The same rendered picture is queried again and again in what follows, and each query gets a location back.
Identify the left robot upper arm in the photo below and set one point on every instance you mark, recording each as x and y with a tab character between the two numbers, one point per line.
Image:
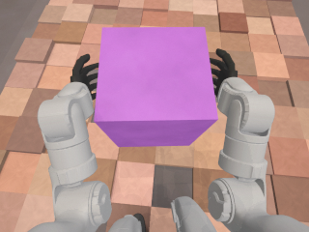
82	208

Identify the right robot upper arm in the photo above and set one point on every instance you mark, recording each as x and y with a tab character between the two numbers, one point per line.
241	207

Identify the left robot foot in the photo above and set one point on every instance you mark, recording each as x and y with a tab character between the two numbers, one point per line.
141	219

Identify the robot left forearm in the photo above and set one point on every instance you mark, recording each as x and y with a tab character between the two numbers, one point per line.
62	121

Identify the carton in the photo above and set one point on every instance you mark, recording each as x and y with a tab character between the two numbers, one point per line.
154	86

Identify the robot right forearm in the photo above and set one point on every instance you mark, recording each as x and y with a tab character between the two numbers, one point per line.
249	119

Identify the left robot hand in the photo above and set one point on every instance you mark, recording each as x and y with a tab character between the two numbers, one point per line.
79	74

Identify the right robot hand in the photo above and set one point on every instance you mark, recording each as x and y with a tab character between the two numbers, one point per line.
227	69

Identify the left robot shin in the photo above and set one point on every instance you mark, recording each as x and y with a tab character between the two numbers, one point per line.
129	216

